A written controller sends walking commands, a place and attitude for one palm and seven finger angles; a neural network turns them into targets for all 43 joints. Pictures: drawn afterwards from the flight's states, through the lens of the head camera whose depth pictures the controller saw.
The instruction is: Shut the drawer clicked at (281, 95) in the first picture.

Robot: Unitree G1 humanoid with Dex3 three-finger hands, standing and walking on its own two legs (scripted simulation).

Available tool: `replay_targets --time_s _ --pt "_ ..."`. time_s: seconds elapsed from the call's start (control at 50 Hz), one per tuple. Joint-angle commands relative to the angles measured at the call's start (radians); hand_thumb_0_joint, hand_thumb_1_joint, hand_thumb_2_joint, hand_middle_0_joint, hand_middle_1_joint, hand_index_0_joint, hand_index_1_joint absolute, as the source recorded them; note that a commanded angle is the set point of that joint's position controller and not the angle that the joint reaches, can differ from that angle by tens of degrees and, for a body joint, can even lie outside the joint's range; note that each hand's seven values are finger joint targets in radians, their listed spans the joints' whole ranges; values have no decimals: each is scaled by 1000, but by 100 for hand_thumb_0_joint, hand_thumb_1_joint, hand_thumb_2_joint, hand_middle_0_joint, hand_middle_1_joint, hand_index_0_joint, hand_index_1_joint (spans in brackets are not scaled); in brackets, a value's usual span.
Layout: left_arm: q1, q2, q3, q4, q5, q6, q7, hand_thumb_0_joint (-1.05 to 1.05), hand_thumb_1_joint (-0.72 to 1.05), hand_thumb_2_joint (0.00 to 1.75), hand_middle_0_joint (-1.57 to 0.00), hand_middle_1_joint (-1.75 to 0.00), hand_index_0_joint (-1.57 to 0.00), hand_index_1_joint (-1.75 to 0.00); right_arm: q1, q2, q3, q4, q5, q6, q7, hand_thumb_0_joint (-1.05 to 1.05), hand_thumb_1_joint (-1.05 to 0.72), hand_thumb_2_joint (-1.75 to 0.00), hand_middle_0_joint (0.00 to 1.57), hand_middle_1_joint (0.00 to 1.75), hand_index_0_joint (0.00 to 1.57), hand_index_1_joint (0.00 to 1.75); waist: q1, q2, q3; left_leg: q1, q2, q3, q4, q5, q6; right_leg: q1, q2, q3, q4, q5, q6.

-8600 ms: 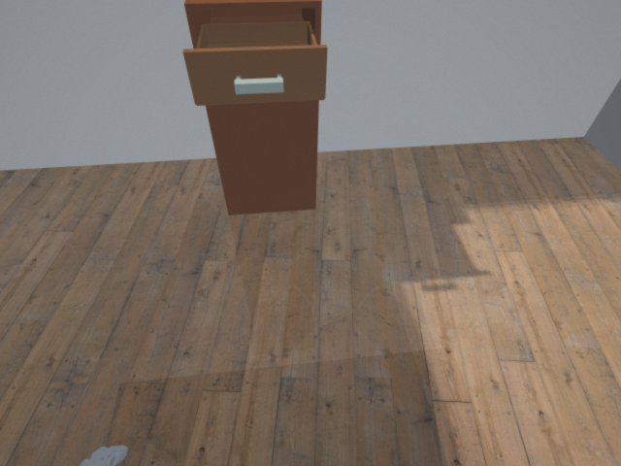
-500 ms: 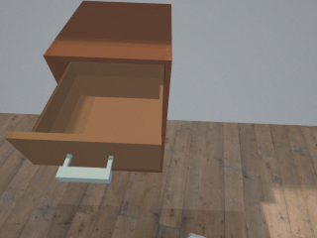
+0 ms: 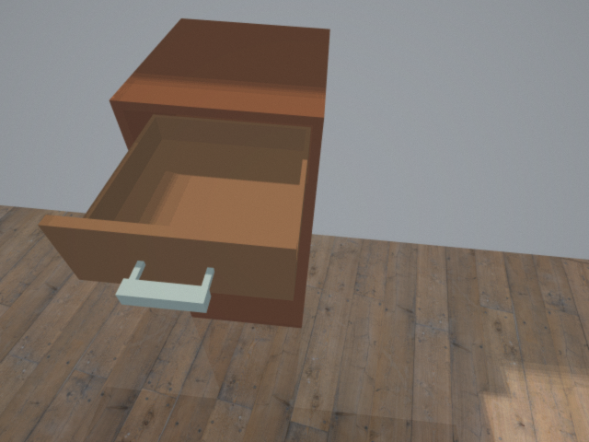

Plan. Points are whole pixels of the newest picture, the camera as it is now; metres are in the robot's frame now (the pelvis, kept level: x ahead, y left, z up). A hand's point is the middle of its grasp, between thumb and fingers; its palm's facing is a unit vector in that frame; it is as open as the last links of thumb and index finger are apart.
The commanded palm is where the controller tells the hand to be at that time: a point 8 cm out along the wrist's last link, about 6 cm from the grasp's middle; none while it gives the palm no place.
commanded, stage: come to a stop and stand still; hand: left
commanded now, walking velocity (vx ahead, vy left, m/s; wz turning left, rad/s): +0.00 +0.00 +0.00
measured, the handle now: (169, 282) +0.32 +0.22 +0.02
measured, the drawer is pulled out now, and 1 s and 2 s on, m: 0.30 0.30 0.30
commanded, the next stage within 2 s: look again from close up in 0.40 s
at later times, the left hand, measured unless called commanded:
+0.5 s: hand out of the picture -0.04 +0.16 -0.17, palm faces +0.05 -0.99 -0.15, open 7.4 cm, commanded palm none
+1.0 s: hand out of the picture +0.04 +0.23 -0.17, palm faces +0.01 -0.97 -0.23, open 7.4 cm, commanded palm none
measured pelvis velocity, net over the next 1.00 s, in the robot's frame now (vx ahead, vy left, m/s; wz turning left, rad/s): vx -0.01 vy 0.05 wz -0.01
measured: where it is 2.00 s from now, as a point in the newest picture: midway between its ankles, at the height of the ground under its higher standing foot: outside the picture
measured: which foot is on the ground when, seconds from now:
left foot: up 0.00-0.00, down 0.02-1.00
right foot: down 0.00-1.00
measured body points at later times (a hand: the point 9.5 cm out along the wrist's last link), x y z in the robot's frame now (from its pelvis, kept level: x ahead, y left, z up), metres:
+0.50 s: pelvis -0.02 +0.01 +0.00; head -0.02 +0.01 +0.45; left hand -0.04 +0.21 -0.16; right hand -0.04 -0.19 -0.16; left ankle -0.02 +0.13 -0.74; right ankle +0.01 -0.09 -0.74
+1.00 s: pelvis -0.01 +0.05 +0.00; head -0.01 +0.04 +0.45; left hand +0.04 +0.28 -0.15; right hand +0.04 -0.18 -0.16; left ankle -0.02 +0.13 -0.74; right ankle +0.01 -0.09 -0.74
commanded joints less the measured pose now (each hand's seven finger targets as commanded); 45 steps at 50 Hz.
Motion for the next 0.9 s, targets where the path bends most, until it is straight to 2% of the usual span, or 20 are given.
replay_targets --time_s 0.0,0.02,0.04,0.08,0.14,0.18,0.22,0.24,0.26,0.28,0.32,0.38,0.46,0.48,0.5,0.56,0.6,0.7,0.74,0.88 --pt "-28 32 10 -83 -14 -3 5 0 90 90 -20 -30 -20 -30 154 -141 -18 -20 -17 -9 -19 0 -90 -90 20 30 20 30 -76 351 87 -9 299 -346 -381 -206 139 -212 36 -6 185 -346 38" --pt "-50 49 12 -85 -12 -4 4 0 90 90 -20 -30 -20 -30 96 -136 -11 -44 -21 -5 -20 0 -90 -90 20 30 20 30 -62 270 161 -195 329 -363 -422 -238 204 -142 26 27 293 -305 26" --pt "-22 41 11 -66 -4 -6 -2 0 90 90 -20 -30 -20 -30 29 -102 3 -46 -22 -13 -20 0 -90 -90 20 30 20 30 -27 237 152 -238 279 -311 -416 -182 197 -84 20 42 350 -243 21" --pt "45 24 5 -20 1 -11 -6 0 90 90 -20 -30 -20 -30 -13 -73 15 -39 -15 -26 -27 0 -90 -90 20 30 20 30 0 262 117 -221 213 -209 -349 -11 167 -32 16 40 386 -200 19" --pt "58 5 -11 -1 -8 -26 -5 0 90 90 -20 -30 -20 -30 39 -82 17 -14 -17 -30 -32 0 -90 -90 20 30 20 30 -16 180 103 -124 193 -174 -263 160 162 13 14 18 185 -213 28" --pt "107 7 -14 23 -11 -39 -1 0 90 90 -20 -30 -20 -30 68 -69 19 8 -9 -32 -35 0 -90 -90 20 30 20 30 -2 85 77 -108 161 -154 -175 188 128 117 11 47 -46 -74 31" --pt "121 56 -19 49 -13 -55 5 0 90 90 -20 -30 -20 -30 111 -25 27 22 5 -34 -32 0 -90 -90 20 30 20 30 -33 -65 63 -116 49 -70 -86 57 49 131 -117 232 -164 -2 -22" --pt "103 79 -19 54 -18 -54 2 0 90 90 -20 -30 -20 -30 142 -9 29 33 3 -33 -28 0 -90 -90 20 30 20 30 -54 -88 59 -75 25 -54 -84 30 39 91 -154 249 -185 -35 -50" --pt "84 72 -22 57 -19 -52 0 0 90 90 -20 -30 -20 -30 155 -5 30 51 0 -34 -26 0 -90 -90 20 30 20 30 -66 -47 34 -10 24 -58 -97 61 38 46 -135 237 -178 -88 -53" --pt "66 60 -22 56 -18 -58 4 0 90 90 -20 -30 -20 -30 158 1 28 62 1 -27 -30 0 -90 -90 20 30 20 30 -69 -125 30 11 39 -59 -83 76 36 35 -100 219 -182 -103 -48" --pt "59 41 -29 64 -22 -55 6 0 90 90 -20 -30 -20 -30 163 -5 31 82 -1 -29 -29 0 -90 -90 20 30 20 30 -63 -102 67 18 48 -67 -99 104 36 0 -88 198 -194 -158 -38" --pt "70 24 -30 75 -22 -50 8 0 90 90 -20 -30 -20 -30 167 3 35 104 -1 -36 -31 0 -90 -90 20 30 20 30 -51 30 117 -24 76 -89 -173 85 41 12 -45 166 -181 -175 -19" --pt "103 10 -30 100 -23 -54 9 0 90 90 -20 -30 -20 -30 169 8 39 116 -1 -48 -36 0 -90 -90 20 30 20 30 -35 85 74 -63 87 -101 -206 84 43 107 -37 146 -147 -74 -15" --pt "50 189 -44 17 -16 -63 10 0 90 90 -20 -30 -20 -30 42 -103 -5 -14 -38 -19 -22 0 -90 -90 20 30 20 30 -81 89 173 -84 22 -110 -183 60 52 -4 18 131 -55 -185 -41" --pt "85 123 -32 27 -15 -57 17 0 90 90 -20 -30 -20 -30 25 -100 -13 -18 -27 -38 -26 0 -90 -90 20 30 20 30 -30 143 89 -125 92 -110 -108 -97 54 -16 -37 147 -74 -306 -38" --pt "94 87 -40 18 -13 -66 26 0 90 90 -20 -30 -20 -30 102 -11 2 -2 -15 -25 -26 0 -90 -90 20 30 20 30 -73 48 -39 -78 33 -75 43 -25 38 -14 -110 270 -179 -373 -55" --pt "55 89 -37 2 -16 -68 29 0 90 90 -20 -30 -20 -30 146 -9 4 9 -14 -28 -23 0 -90 -90 20 30 20 30 -87 -46 -43 -54 37 -66 54 16 40 -23 -120 274 -194 -354 -58" --pt "52 59 -42 4 -17 -62 29 0 90 90 -20 -30 -20 -30 117 -42 12 17 -8 -47 -24 0 -90 -90 20 30 20 30 -61 71 74 -106 95 -123 -86 120 58 18 -38 143 -65 -76 -17" --pt "67 68 -39 15 -18 -63 29 0 90 90 -20 -30 -20 -30 99 -52 13 16 -5 -52 -27 0 -90 -90 20 30 20 30 -49 102 70 -102 104 -127 -104 198 60 63 -36 122 -43 16 -6" --pt "54 75 -39 7 -17 -53 30 0 90 90 -20 -30 -20 -30 70 -78 14 27 -5 -53 -32 0 -90 -90 20 30 20 30 -46 78 54 -26 115 -114 -125 300 63 97 -33 111 -31 69 5"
